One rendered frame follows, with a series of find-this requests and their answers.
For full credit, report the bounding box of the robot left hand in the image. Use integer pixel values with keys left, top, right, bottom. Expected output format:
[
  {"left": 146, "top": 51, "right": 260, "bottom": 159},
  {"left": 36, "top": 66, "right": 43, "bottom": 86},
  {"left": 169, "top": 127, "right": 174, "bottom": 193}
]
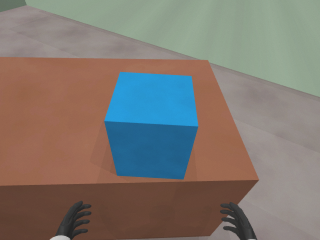
[{"left": 55, "top": 200, "right": 92, "bottom": 240}]

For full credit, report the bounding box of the pedestal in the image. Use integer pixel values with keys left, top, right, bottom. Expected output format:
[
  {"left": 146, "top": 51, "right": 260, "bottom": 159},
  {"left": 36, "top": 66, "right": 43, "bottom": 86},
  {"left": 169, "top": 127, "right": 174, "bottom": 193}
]
[{"left": 0, "top": 57, "right": 259, "bottom": 240}]

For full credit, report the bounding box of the robot right hand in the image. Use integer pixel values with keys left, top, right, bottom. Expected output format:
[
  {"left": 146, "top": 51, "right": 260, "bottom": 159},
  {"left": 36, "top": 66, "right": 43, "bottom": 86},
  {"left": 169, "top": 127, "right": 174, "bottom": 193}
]
[{"left": 220, "top": 202, "right": 257, "bottom": 240}]

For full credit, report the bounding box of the carton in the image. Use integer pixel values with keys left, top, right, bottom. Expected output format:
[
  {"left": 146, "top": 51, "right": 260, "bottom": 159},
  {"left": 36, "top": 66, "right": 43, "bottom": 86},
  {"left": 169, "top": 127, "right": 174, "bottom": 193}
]
[{"left": 104, "top": 72, "right": 199, "bottom": 180}]

